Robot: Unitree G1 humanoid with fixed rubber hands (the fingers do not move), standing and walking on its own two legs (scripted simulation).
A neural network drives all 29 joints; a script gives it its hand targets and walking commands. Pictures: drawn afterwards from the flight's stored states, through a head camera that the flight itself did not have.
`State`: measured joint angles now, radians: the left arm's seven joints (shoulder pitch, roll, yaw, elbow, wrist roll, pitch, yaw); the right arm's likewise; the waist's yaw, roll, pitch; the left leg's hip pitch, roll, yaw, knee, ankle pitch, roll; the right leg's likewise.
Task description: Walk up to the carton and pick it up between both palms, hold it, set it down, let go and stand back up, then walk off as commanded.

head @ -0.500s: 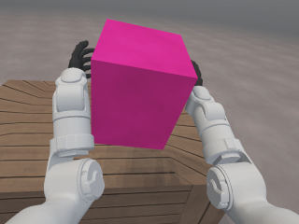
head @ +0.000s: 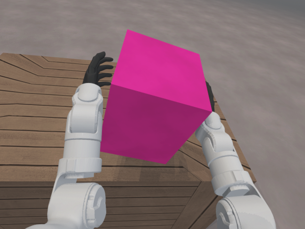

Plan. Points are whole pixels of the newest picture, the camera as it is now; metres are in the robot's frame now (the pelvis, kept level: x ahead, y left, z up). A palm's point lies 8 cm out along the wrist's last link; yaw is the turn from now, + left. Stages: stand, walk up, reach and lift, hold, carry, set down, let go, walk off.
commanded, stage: set down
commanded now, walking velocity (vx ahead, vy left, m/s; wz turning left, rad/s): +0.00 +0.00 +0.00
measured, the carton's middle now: (148, 102) +0.41 +0.01 +0.16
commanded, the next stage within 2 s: none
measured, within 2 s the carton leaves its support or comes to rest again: neither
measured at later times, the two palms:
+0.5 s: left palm (89, 96) +0.39 +0.16 +0.18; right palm (197, 117) +0.38 -0.13 +0.14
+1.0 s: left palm (88, 105) +0.40 +0.17 +0.14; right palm (192, 119) +0.39 -0.12 +0.12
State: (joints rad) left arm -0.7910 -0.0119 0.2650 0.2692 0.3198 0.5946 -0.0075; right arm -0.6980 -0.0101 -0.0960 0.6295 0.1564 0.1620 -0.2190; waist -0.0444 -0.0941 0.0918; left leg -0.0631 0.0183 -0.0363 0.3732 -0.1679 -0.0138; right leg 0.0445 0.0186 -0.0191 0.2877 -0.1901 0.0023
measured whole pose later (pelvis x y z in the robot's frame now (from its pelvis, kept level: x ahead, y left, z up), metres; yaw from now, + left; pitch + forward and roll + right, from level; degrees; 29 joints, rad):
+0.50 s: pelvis +0.00 +0.00 +0.00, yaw +1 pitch -8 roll -1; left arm -0.76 -0.02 0.29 0.42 0.32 0.48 -0.01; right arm -0.69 0.04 -0.18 0.74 0.04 0.10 -0.19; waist -0.03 -0.07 0.09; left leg -0.07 0.01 -0.05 0.37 -0.16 -0.01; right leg 0.04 0.01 -0.03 0.29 -0.19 0.01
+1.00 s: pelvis +0.01 +0.00 +0.00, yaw +0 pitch -3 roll -1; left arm -0.75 -0.02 0.33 0.60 0.31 0.32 0.00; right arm -0.71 0.09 -0.35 0.84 -0.10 0.02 -0.15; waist 0.01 -0.07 0.03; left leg -0.14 0.01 -0.04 0.33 -0.14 -0.01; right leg -0.04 0.01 -0.02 0.27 -0.18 0.00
